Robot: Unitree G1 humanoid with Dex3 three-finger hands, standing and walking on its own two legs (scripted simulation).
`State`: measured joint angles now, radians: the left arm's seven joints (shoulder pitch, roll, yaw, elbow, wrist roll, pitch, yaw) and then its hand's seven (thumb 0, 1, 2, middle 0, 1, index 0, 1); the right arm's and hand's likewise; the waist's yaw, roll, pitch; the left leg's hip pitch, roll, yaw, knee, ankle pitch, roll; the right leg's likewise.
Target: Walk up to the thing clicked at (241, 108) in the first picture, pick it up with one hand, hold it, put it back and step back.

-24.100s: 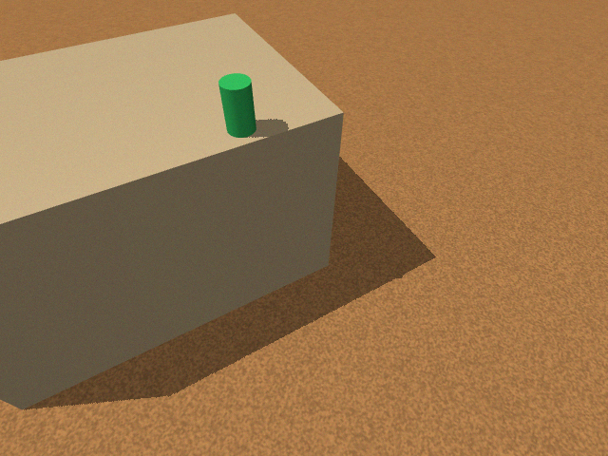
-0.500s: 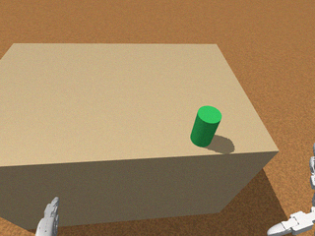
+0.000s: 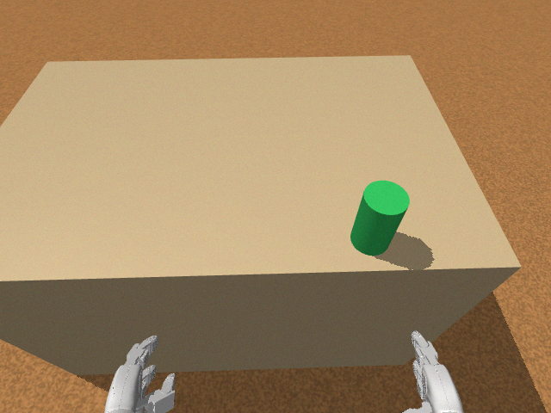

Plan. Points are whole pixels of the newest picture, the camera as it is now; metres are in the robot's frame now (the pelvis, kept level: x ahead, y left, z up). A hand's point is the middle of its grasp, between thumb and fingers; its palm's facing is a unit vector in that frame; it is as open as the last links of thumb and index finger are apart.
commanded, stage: home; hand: right
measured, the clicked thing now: (377, 219) +0.42 -0.17 -0.01
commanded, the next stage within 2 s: none
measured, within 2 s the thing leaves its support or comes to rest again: neither
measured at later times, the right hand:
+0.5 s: hand (420, 404) +0.16 -0.21 -0.13, palm faces -0.07 +0.94 -0.32, open 17.5 cm
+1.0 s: hand out of the picture +0.04 -0.26 -0.15, palm faces -0.10 +0.93 -0.36, open 17.6 cm
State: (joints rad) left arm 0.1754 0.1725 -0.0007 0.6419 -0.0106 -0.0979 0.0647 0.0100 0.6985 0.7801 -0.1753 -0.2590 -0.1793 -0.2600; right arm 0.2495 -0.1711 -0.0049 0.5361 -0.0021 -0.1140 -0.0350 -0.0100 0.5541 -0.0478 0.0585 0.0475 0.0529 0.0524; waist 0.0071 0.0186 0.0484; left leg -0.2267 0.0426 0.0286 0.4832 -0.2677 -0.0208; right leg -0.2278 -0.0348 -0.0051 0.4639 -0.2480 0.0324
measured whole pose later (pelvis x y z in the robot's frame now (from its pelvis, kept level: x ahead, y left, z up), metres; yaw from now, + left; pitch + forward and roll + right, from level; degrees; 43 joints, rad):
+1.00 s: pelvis -0.01 -0.01 +0.01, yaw +2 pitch -3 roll +0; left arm 0.18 0.36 -0.02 1.09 0.02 0.01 -0.02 0.01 0.90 0.90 -0.20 -0.29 -0.20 -0.29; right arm 0.18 -0.36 0.03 1.10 -0.02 -0.01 0.01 0.00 0.57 -0.03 0.06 0.04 0.05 0.05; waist 0.00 -0.01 0.03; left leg -0.15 0.04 0.00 0.39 -0.20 -0.03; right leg -0.13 -0.04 -0.04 0.37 -0.19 0.02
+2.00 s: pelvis -0.01 -0.01 +0.01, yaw +2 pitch -2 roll +0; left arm 0.13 0.35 -0.01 1.13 0.01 0.00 -0.01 0.01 0.90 0.90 -0.20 -0.29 -0.20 -0.30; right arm 0.14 -0.36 0.02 1.12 -0.02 -0.01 0.00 0.00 0.55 -0.05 0.06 0.05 0.05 0.05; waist 0.01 0.00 0.04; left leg -0.12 0.04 -0.02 0.34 -0.18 -0.04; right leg -0.11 -0.03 -0.05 0.34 -0.19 0.01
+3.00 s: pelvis -0.01 -0.01 +0.01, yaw +3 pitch -2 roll +0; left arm 0.13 0.35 0.00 1.13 0.01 0.00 -0.01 0.01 0.91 0.90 -0.20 -0.30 -0.20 -0.30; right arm 0.14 -0.35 0.02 1.12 -0.02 0.00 0.01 0.01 -0.86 -0.89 0.20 0.30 0.20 0.30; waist 0.01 0.00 0.05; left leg -0.13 0.04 -0.02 0.34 -0.18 -0.04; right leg -0.11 -0.03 -0.06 0.33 -0.18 0.01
